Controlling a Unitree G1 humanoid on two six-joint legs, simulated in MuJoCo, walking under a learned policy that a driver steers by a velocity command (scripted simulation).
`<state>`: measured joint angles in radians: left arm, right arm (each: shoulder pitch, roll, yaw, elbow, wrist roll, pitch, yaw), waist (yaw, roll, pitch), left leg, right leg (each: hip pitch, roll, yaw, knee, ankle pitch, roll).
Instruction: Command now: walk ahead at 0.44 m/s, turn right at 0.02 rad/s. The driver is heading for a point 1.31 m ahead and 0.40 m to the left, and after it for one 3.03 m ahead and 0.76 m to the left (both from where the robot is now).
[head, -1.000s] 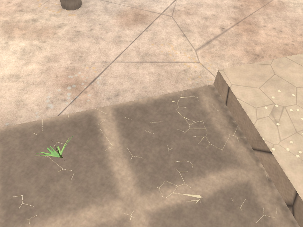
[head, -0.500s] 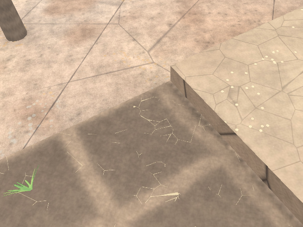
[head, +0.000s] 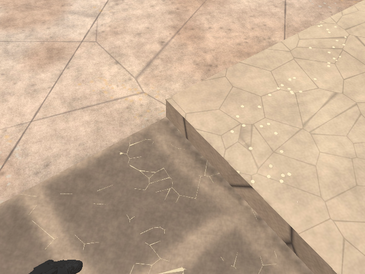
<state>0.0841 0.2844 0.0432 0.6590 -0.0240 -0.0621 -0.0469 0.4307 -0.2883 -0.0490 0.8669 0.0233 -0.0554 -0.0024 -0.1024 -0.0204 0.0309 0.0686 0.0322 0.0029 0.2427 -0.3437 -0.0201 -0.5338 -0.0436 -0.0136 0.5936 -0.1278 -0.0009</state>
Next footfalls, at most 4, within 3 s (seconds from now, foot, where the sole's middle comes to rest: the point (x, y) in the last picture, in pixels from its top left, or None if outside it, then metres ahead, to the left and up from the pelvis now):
0.06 right None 0.18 -0.13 -0.77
0.60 left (145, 264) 0.51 0.10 -0.77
1.10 right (199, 194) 0.78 -0.13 -0.77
1.62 left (117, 162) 0.96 0.20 -0.77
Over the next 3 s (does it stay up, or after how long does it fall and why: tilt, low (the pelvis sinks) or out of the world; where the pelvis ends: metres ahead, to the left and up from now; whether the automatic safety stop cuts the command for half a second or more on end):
stays up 1.48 0.45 -0.05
